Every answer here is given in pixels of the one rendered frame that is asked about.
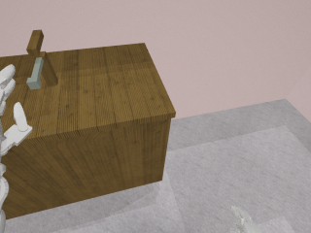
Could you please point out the counter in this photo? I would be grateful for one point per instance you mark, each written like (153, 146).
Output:
(100, 124)

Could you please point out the robot left forearm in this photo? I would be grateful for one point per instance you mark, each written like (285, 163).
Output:
(4, 190)

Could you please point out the tap lever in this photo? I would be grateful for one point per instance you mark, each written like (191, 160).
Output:
(34, 81)

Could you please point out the right robot hand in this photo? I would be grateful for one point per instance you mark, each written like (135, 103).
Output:
(245, 220)

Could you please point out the left robot hand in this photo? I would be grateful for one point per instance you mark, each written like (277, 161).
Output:
(19, 131)

